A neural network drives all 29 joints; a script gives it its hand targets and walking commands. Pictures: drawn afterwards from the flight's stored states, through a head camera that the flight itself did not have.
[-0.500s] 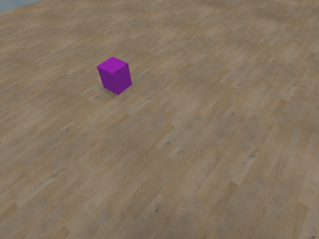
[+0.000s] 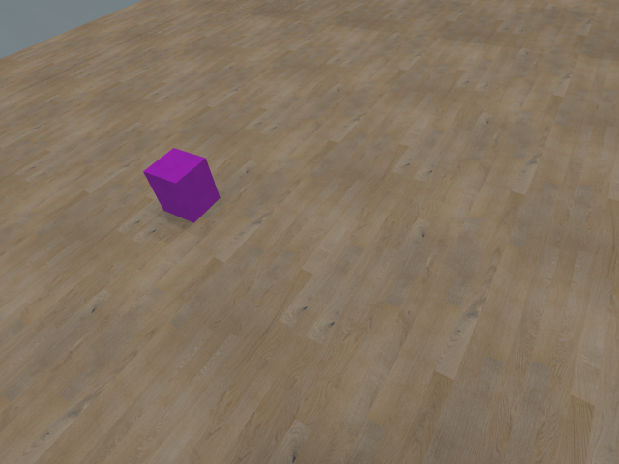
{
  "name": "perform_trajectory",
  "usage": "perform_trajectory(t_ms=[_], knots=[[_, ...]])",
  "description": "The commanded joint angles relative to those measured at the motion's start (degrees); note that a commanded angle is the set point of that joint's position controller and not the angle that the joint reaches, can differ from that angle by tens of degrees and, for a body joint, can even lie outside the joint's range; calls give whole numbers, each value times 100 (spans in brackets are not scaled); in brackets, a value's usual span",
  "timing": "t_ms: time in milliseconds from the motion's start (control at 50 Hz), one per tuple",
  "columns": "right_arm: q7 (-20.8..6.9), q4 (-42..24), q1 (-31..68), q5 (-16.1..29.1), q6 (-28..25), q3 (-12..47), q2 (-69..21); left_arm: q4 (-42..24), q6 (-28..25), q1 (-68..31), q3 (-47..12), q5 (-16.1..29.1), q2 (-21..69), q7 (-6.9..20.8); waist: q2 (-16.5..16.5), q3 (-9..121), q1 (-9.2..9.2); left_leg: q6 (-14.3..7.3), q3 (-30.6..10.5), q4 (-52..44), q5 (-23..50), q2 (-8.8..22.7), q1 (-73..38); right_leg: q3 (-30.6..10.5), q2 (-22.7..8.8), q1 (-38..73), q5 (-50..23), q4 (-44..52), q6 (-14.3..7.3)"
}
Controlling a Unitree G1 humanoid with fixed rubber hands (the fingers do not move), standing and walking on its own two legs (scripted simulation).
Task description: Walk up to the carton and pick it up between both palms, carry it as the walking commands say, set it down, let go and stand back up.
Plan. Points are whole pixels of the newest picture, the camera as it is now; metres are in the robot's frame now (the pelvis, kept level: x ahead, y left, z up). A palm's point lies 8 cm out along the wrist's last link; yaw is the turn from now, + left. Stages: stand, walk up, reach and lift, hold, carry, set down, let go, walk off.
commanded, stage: walk up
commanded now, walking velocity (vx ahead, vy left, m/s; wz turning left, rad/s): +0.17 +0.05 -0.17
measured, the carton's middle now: (183, 185) +1.46 +0.69 -0.64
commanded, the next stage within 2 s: none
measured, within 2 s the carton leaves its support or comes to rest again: neither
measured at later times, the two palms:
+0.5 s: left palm out of the picture +0.14 +0.28 -0.13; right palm out of the picture +0.07 -0.19 -0.12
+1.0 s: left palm (149, 414) +0.23 +0.28 -0.11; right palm (469, 402) +0.24 -0.20 -0.12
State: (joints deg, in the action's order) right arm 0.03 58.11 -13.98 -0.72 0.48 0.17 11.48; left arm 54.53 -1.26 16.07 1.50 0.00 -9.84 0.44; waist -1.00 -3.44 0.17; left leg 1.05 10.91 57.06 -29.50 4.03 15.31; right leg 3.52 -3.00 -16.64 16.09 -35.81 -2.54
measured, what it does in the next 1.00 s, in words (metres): walks ahead: left foot, then right foot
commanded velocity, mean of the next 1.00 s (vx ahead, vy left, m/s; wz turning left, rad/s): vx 0.25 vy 0.12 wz -0.19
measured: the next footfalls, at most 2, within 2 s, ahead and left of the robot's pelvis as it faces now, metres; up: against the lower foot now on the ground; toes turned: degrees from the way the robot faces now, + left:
left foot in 0.30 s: +0.13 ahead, +0.14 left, +0.00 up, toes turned +8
right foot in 0.72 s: +0.17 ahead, -0.08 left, +0.00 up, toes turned -16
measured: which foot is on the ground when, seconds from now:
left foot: up 0.00-0.28, down 0.30-0.72, up 0.74-1.00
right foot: down 0.00-0.30, up 0.32-0.70, down 0.72-1.00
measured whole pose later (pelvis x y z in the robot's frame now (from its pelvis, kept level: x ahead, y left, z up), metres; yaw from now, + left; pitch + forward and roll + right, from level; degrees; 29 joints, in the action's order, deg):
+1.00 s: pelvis +0.19 +0.04 +0.02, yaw -11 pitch -1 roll +2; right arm -2.1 54.8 -7.6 -0.7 0.0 0.2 12.3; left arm 54.5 -2.8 20.6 1.6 0.0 -10.9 -0.6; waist -0.5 -3.5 0.1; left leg -1.0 6.7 52.1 -17.3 3.8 27.9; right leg 4.2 -5.5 -7.1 16.0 -24.7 0.7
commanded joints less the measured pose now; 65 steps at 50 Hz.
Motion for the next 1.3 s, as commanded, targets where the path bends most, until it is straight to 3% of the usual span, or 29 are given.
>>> perform_trajectory(t_ms=[0, 80, 160, 220, 280, 400, 460, 480, 520, 560, 640, 660, 680, 700, 720, 780, 800, 840, 860, 880, 920, 940, 1020, 1080, 1100, 1140, 1180, 1240, 1280], knots=[[-94, -453, 275, -28, -131, -538, 523, 8, -251, 636, 241, -185, -1070, -155, 814, -80, 295, -101, -918, 418, 506, 97, 1417, -1984, -1557, 1025, -1411, 2181, -713], [-32, -468, 73, 78, -55, -464, 369, -166, -245, 345, 246, -230, -1040, -177, 1241, 206, 148, -15, -788, -402, 515, 62, 697, -1108, -1335, 463, -2859, 1799, -714], [-91, -637, 252, 57, -71, -399, 310, -239, -105, 152, 292, -299, -1221, -144, 1502, 23, 177, -55, -582, -1670, 989, 84, 242, -1306, -1213, 106, -357, 2227, -608], [-44, -508, -292, 21, -159, -450, 425, -303, 11, -166, 256, -204, -1238, -91, 980, 88, -165, -112, -246, -3041, 1454, -147, -958, -1193, -921, -409, 173, 1649, -351], [31, -310, -964, -81, -213, -638, 1316, -577, 86, -469, 148, -233, -596, -53, -1372, -23, -340, -916, -2801, -4845, 607, 2123, -1308, -85, 173, -1746, 1440, -1981, 281], [82, -459, -105, -32, -220, -567, 864, -270, 197, -430, 293, -285, -768, -11, -682, -389, -37, -908, -1036, -4750, 1427, 1413, -716, -92, -64, -1435, 529, -2563, 383], [81, -457, -83, -36, -264, -571, 877, -246, 229, -410, 241, -240, -713, 22, -776, -294, -24, -893, -680, -4828, 1184, 1430, -803, -48, -168, -1334, 271, -2390, 443], [61, -350, -212, -21, -329, -543, 843, -176, 170, -594, 204, -292, -641, 11, -535, -338, 1, -927, -986, -4624, 2313, 1500, -916, -161, -94, -1421, 63, -2298, 449], [56, -355, -281, -98, -268, -624, 1051, -144, 200, -662, 222, -277, -785, 38, -988, -177, -127, -914, -673, -4860, 337, 1339, -1014, 6, -216, -1257, 326, -1580, 453], [46, -367, -360, -122, -225, -614, 1045, -243, 159, -872, 167, -264, -686, 19, -907, -445, -183, -900, -650, -4698, 784, 1222, -770, 175, -166, -867, 550, -905, 412], [4, -394, -133, -79, -150, -639, 1091, 147, 30, 234, 172, -283, -735, -102, -666, 101, 301, -710, -82, -3350, 1583, 924, -485, 449, -92, 549, 119, 497, 243], [-33, -490, -96, -39, -168, -571, 917, 348, -31, 807, 300, -341, -1076, -142, 122, 351, 526, -595, 72, -2240, 1261, 616, 280, -111, -451, 1602, 149, 897, 100], [-49, -706, 124, -19, -225, -475, 635, 441, -95, 1269, 414, -406, -1732, -213, 1843, 278, 782, -342, 79, -589, 9, -35, 1360, -2361, -1892, 2016, -520, 1790, -352], [-50, -928, 284, -25, -145, -438, 536, 347, -75, 1622, 354, -355, -2006, -257, 1663, 106, 801, -201, -718, 413, -685, -294, 2043, -4027, -2788, 2040, -747, 2233, -909], [-77, -851, 386, -21, -189, -468, 518, 321, -141, 1069, 374, -325, -1714, -240, 1665, -69, 686, -380, -915, 385, -463, 102, 1835, -3021, -2398, 1682, -88, 2481, -1194], [-206, -825, 706, -56, -197, -488, 610, 286, -239, 827, 212, -297, -1319, -198, 446, -358, 472, -197, -1208, 768, 487, 191, 2097, -2784, -2147, 1173, 578, 2625, -892], [-237, -719, 609, -63, -243, -437, 581, 234, -292, 438, 251, -277, -1199, -152, 901, -156, 377, -287, -1089, 318, 657, 249, 1762, -1910, -1781, 1105, 1271, 2802, -720], [-287, -777, 665, -109, -195, -498, 617, 261, -311, 951, 239, -284, -1308, -179, 456, -225, 434, -32, -1235, 444, 944, 224, 2199, -2408, -2047, 1346, 561, 2686, -693], [-292, -625, 668, -110, -236, -455, 526, 343, -380, 612, 234, -263, -1173, -155, 1000, -228, 372, -143, -1040, -125, 1160, 335, 1804, -1441, -1703, 1104, 750, 2831, -624], [-301, -767, 784, -133, -191, -483, 609, 271, -358, 918, 221, -271, -1293, -192, 708, -224, 410, 32, -1141, -129, 1146, 172, 2090, -1941, -1916, 1355, 10, 2685, -690], [-277, -790, 855, -74, -183, -427, 530, 183, -380, 860, 214, -247, -1215, -197, 675, -291, 308, 69, -1128, -737, 1412, 233, 1884, -1400, -1812, 1322, -1976, 2419, -619], [-314, -653, 721, -63, -250, -349, 406, 266, -407, 542, 293, -262, -1237, -156, 1260, -65, 231, -22, -870, -1428, 1510, 244, 1282, -568, -1417, 1135, -1712, 2371, -494], [-392, -840, 917, -51, -196, -318, 548, 173, -229, 695, 427, -296, -1622, -219, 1364, -161, 333, 2, -914, -1926, 1434, 198, 1214, -1208, -1857, 1269, -1445, 2228, -549], [-419, -700, 186, -62, -277, -318, 621, 8, -123, 84, 363, -217, -1630, -146, 1178, 65, -175, -93, -563, -3025, 1805, -6, -658, -847, -1444, 80, 159, 1841, -271], [-388, -521, -348, -94, -291, -388, 792, -53, -84, -83, 272, -192, -1493, -127, 720, 236, -437, -179, -747, -3225, 1690, -50, -1564, -654, -1094, -517, 600, 1124, -157], [-252, -144, -1503, -220, -358, -641, 1623, -199, -6, -266, 153, -243, -823, -93, -1673, 415, -839, -620, -3076, -4804, -121, 1675, -2370, -59, -96, -2034, 1725, -2217, 163], [-172, -373, -791, -155, -310, -577, 1508, -188, 46, -168, 158, -245, -893, -146, -1236, 305, -557, -974, -2887, -4677, 265, 1703, -1830, -371, -297, -2032, 1548, -3217, 16], [-103, -446, -360, -113, -471, -391, 924, 19, -13, -235, 157, -240, -748, -89, -518, 409, -205, -841, -1860, -4133, 3235, 1214, -1481, -454, -387, -1582, 650, -2989, 112], [-103, -492, -440, -96, -528, -412, 909, 111, 65, -379, 153, -288, -774, -23, -644, 387, -203, -840, -1680, -4417, 2143, 1209, -1412, -332, -396, -1672, 289, -3038, 208]])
